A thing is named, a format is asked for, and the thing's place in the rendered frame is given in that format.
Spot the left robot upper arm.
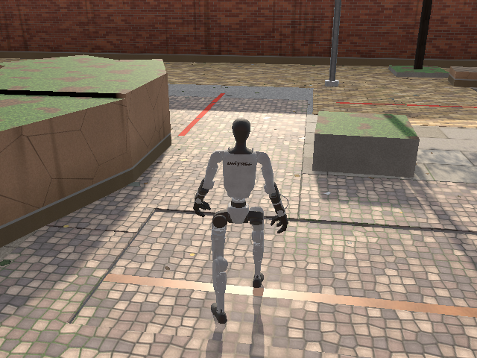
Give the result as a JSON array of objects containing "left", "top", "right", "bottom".
[{"left": 202, "top": 150, "right": 225, "bottom": 189}]

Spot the right robot upper arm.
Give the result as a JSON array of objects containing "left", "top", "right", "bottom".
[{"left": 256, "top": 151, "right": 276, "bottom": 194}]

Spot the robot left forearm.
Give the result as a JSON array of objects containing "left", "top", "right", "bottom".
[{"left": 195, "top": 178, "right": 209, "bottom": 204}]

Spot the robot left hand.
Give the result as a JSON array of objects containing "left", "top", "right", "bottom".
[{"left": 193, "top": 201, "right": 211, "bottom": 217}]

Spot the robot right hand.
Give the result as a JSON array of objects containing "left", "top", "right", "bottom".
[{"left": 271, "top": 214, "right": 288, "bottom": 233}]

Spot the humanoid robot torso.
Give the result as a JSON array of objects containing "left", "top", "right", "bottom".
[{"left": 223, "top": 147, "right": 257, "bottom": 224}]

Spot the robot right forearm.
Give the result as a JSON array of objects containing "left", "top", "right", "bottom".
[{"left": 269, "top": 182, "right": 285, "bottom": 217}]

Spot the left robot thigh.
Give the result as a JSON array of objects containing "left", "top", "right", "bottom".
[{"left": 211, "top": 210, "right": 228, "bottom": 273}]

